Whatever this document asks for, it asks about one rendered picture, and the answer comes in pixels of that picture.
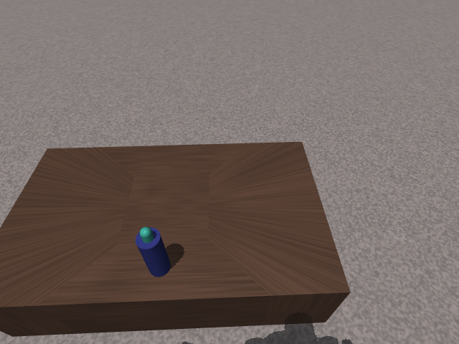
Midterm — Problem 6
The bottle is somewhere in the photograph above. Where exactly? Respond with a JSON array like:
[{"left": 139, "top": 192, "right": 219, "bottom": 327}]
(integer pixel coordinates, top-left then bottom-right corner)
[{"left": 136, "top": 226, "right": 171, "bottom": 277}]

